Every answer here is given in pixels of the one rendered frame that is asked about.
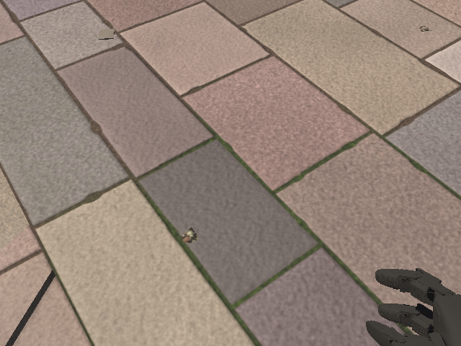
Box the right robot hand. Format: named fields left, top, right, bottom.
left=366, top=268, right=461, bottom=346

